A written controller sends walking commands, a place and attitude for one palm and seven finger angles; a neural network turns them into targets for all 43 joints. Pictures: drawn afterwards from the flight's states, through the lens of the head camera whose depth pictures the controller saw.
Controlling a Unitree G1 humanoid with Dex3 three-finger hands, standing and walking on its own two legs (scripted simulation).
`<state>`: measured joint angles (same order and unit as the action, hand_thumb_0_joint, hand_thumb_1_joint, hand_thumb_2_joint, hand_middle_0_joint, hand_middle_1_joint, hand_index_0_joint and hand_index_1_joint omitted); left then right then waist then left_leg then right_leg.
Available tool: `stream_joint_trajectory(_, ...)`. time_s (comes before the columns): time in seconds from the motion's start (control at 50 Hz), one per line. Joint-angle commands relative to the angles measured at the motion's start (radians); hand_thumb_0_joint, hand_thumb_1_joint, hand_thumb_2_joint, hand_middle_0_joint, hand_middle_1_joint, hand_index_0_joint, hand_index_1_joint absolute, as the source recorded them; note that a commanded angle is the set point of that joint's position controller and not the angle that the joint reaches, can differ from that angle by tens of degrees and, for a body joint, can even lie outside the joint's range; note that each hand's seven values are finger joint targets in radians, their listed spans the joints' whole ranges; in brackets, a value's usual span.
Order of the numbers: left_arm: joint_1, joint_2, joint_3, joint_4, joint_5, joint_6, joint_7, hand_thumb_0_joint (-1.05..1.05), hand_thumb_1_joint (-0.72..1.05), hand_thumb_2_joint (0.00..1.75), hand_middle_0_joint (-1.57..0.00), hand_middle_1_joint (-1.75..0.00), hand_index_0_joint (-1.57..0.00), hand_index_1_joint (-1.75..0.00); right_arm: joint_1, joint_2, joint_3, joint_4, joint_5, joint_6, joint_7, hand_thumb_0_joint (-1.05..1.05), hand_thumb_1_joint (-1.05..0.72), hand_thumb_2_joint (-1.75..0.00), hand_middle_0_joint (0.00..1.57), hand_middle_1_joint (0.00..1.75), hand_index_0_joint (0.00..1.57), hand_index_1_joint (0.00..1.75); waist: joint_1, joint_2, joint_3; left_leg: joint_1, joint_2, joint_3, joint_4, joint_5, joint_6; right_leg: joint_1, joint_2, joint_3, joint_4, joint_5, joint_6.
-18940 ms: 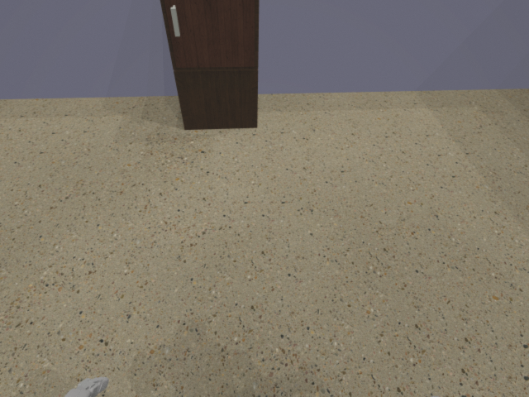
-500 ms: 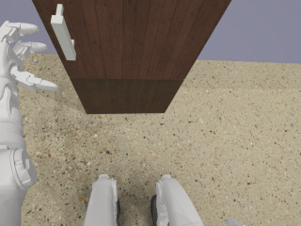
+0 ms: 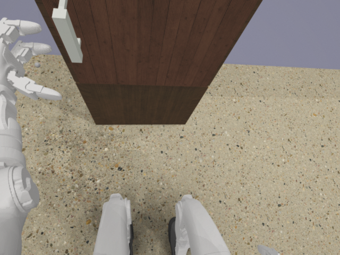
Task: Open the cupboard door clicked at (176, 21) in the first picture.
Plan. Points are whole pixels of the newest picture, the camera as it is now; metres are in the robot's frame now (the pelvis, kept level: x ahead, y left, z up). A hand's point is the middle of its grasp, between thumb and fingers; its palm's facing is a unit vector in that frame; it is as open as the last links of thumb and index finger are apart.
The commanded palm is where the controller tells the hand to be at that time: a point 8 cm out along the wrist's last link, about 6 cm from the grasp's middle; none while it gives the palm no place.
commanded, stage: slide the fingers in behind the handle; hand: left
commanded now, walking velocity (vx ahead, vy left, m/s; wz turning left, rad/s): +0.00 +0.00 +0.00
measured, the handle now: (70, 31) +0.58 +0.21 +0.06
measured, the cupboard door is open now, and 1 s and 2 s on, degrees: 0 0 0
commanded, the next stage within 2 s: move the hooked fingers beside the handle in 1.36 s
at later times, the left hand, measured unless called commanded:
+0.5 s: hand (57, 64) +0.50 +0.22 +0.05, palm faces +0.03 -1.00 -0.02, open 14.0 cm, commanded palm +0.48 +0.25 +0.05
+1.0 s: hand (63, 67) +0.49 +0.21 +0.05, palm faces +0.08 -1.00 -0.01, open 14.2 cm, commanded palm +0.48 +0.22 +0.05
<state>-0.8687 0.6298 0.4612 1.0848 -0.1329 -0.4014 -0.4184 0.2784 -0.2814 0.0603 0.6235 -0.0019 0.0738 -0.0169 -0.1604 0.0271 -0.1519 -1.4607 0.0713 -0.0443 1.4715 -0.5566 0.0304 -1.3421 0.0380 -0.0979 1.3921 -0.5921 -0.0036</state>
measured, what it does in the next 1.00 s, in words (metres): stands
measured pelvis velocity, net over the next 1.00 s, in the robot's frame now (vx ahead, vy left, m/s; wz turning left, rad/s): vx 0.00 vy -0.01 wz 0.03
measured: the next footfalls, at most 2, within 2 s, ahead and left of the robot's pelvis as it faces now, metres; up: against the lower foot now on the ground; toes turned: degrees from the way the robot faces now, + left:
none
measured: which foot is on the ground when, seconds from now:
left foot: down 0.00-1.00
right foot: down 0.00-1.00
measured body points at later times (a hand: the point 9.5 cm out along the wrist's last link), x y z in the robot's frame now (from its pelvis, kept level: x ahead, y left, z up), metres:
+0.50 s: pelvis +0.00 +0.00 +0.01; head +0.17 +0.05 +0.43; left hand +0.49 +0.28 +0.05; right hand +0.05 -0.26 -0.10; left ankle +0.05 +0.10 -0.58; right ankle +0.03 -0.13 -0.58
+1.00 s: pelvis +0.00 -0.01 +0.01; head +0.16 +0.04 +0.43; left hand +0.48 +0.27 +0.05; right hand +0.06 -0.27 -0.10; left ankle +0.05 +0.10 -0.58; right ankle +0.03 -0.13 -0.58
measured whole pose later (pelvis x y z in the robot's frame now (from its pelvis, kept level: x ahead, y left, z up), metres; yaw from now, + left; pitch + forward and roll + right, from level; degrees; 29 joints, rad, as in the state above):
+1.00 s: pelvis +0.00 -0.01 +0.01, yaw +2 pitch +29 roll -5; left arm -0.83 0.45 0.32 1.07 -0.13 -0.48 -0.20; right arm 0.29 -0.26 0.03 0.65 -0.02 0.08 0.02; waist -0.14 0.03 -0.17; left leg -1.40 0.05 -0.04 1.42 -0.54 0.02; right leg -1.28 0.02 -0.09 1.36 -0.59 -0.01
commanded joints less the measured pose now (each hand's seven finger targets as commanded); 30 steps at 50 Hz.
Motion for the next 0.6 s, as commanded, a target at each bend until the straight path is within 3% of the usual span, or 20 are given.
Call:
stream_joint_trajectory(0.0, -0.388, 0.255, 0.027, -0.193, -0.007, -0.037, 0.032, 0.0, -0.5, 0.3, -0.3, -1.2, -0.3, -1.2, 0.181, -0.202, -0.076, -0.044, -0.007, -0.011, -0.017, 0.0, -0.9, -0.9, 0.2, 0.3, 0.2, 0.3, -0.015, 0.206, -0.545, 0.594, -0.016, -0.064, -0.161, 0.351, 0.004, 0.105, 0.016, 0.037, -0.175, 0.248, -0.024)
stream_joint_trajectory(0.02, -0.412, 0.247, 0.019, -0.236, -0.004, -0.05, 0.044, 0.0, -0.5, 0.3, -0.3, -1.2, -0.3, -1.2, 0.179, -0.199, -0.077, -0.044, -0.01, -0.014, -0.015, 0.0, -0.9, -0.9, 0.2, 0.3, 0.2, 0.3, -0.018, 0.226, -0.572, 0.626, -0.015, -0.067, -0.163, 0.372, 0.003, 0.1, 0.015, 0.036, -0.172, 0.257, -0.026)
stream_joint_trajectory(0.06, -0.4, 0.255, 0.037, -0.285, 0.001, -0.08, 0.067, 0.0, -0.5, 0.3, -0.3, -1.2, -0.3, -1.2, 0.179, -0.196, -0.079, -0.047, -0.015, -0.015, -0.008, 0.0, -0.9, -0.9, 0.2, 0.3, 0.2, 0.3, -0.001, 0.261, -0.629, 0.697, -0.013, -0.08, -0.17, 0.432, -0.008, 0.092, 0.017, 0.03, -0.161, 0.276, -0.032)
stream_joint_trajectory(0.1, -0.395, 0.225, 0.022, -0.316, 0.001, -0.102, 0.082, 0.0, -0.5, 0.3, -0.3, -1.2, -0.3, -1.2, 0.173, -0.189, -0.083, -0.042, -0.018, -0.016, -0.003, 0.0, -0.9, -0.9, 0.2, 0.3, 0.2, 0.3, -0.003, 0.279, -0.635, 0.737, -0.011, -0.085, -0.176, 0.46, -0.015, 0.085, 0.016, 0.026, -0.163, 0.286, -0.033)
stream_joint_trajectory(0.2, -0.299, 0.157, -0.005, -0.213, 0.004, -0.072, 0.095, 0.0, -0.5, 0.3, -0.3, -1.2, -0.3, -1.2, 0.179, -0.186, -0.085, -0.048, -0.013, -0.006, 0.007, 0.0, -0.9, -0.9, 0.2, 0.3, 0.2, 0.3, -0.008, 0.186, -0.555, 0.662, -0.014, -0.076, -0.196, 0.4, -0.01, 0.118, 0.016, 0.023, -0.181, 0.268, -0.026)
stream_joint_trajectory(0.24, -0.312, 0.133, -0.022, -0.172, 0.009, -0.058, 0.102, 0.0, -0.5, 0.3, -0.3, -1.2, -0.3, -1.2, 0.184, -0.186, -0.083, -0.047, -0.014, -0.005, 0.007, 0.0, -0.9, -0.9, 0.2, 0.3, 0.2, 0.3, -0.022, 0.165, -0.512, 0.63, -0.016, -0.076, -0.198, 0.361, -0.005, 0.1, 0.015, 0.025, -0.185, 0.25, -0.026)
stream_joint_trajectory(0.32, -0.343, 0.144, -0.012, -0.229, 0.008, -0.089, 0.121, 0.0, -0.5, 0.3, -0.3, -1.2, -0.3, -1.2, 0.178, -0.183, -0.085, -0.054, -0.017, -0.007, 0.006, 0.0, -0.9, -0.9, 0.2, 0.3, 0.2, 0.3, -0.012, 0.17, -0.537, 0.641, -0.018, -0.072, -0.208, 0.358, -0.008, 0.123, 0.014, 0.029, -0.189, 0.249, -0.027)
stream_joint_trajectory(0.34, -0.369, 0.108, -0.038, -0.246, 0.004, -0.106, 0.124, 0.0, -0.5, 0.3, -0.3, -1.2, -0.3, -1.2, 0.175, -0.178, -0.086, -0.053, -0.018, -0.01, 0.008, 0.0, -0.9, -0.9, 0.2, 0.3, 0.2, 0.3, -0.022, 0.186, -0.542, 0.66, -0.02, -0.075, -0.204, 0.364, -0.008, 0.099, 0.014, 0.031, -0.185, 0.249, -0.028)
stream_joint_trajectory(0.36, -0.373, 0.134, -0.016, -0.266, 0.007, -0.121, 0.131, 0.0, -0.5, 0.3, -0.3, -1.2, -0.3, -1.2, 0.178, -0.18, -0.087, -0.048, -0.022, -0.009, 0.008, 0.0, -0.9, -0.9, 0.2, 0.3, 0.2, 0.3, -0.012, 0.2, -0.567, 0.69, -0.016, -0.082, -0.207, 0.392, -0.014, 0.102, 0.014, 0.025, -0.178, 0.26, -0.031)
stream_joint_trajectory(0.38, -0.359, 0.1, -0.04, -0.265, 0.007, -0.129, 0.133, 0.0, -0.5, 0.3, -0.3, -1.2, -0.3, -1.2, 0.172, -0.174, -0.089, -0.05, -0.021, -0.009, 0.012, 0.0, -0.9, -0.9, 0.2, 0.3, 0.2, 0.3, -0.012, 0.202, -0.569, 0.697, -0.019, -0.081, -0.208, 0.391, -0.015, 0.1, 0.015, 0.027, -0.182, 0.257, -0.03)
stream_joint_trajectory(0.42, -0.354, 0.09, -0.044, -0.243, 0.008, -0.138, 0.141, 0.0, -0.5, 0.3, -0.3, -1.2, -0.3, -1.2, 0.174, -0.174, -0.09, -0.042, -0.023, -0.009, 0.012, 0.0, -0.9, -0.9, 0.2, 0.3, 0.2, 0.3, -0.021, 0.177, -0.541, 0.675, -0.019, -0.076, -0.208, 0.37, -0.013, 0.107, 0.014, 0.028, -0.19, 0.252, -0.028)
stream_joint_trajectory(0.46, -0.354, 0.082, -0.051, -0.244, 0.014, -0.143, 0.149, 0.0, -0.5, 0.3, -0.3, -1.2, -0.3, -1.2, 0.178, -0.175, -0.091, -0.041, -0.024, -0.005, 0.015, 0.0, -0.9, -0.9, 0.2, 0.3, 0.2, 0.3, -0.014, 0.199, -0.559, 0.7, -0.02, -0.082, -0.214, 0.387, -0.018, 0.1, 0.012, 0.024, -0.182, 0.254, -0.031)
stream_joint_trajectory(0.48, -0.346, 0.046, -0.077, -0.237, 0.016, -0.139, 0.15, 0.0, -0.5, 0.3, -0.3, -1.2, -0.3, -1.2, 0.173, -0.17, -0.093, -0.043, -0.022, -0.004, 0.018, 0.0, -0.9, -0.9, 0.2, 0.3, 0.2, 0.3, -0.015, 0.203, -0.556, 0.702, -0.021, -0.082, -0.218, 0.376, -0.019, 0.096, 0.012, 0.023, -0.184, 0.248, -0.031)
stream_joint_trajectory(0.58, -0.339, 0.071, -0.049, -0.217, 0.017, -0.131, 0.174, 0.0, -0.5, 0.3, -0.3, -1.2, -0.3, -1.2, 0.173, -0.172, -0.091, -0.045, -0.022, 0.004, 0.017, 0.0, -0.9, -0.9, 0.2, 0.3, 0.2, 0.3, -0.017, 0.143, -0.539, 0.634, -0.027, -0.06, -0.211, 0.347, -0.009, 0.147, 0.011, 0.035, -0.197, 0.253, -0.024)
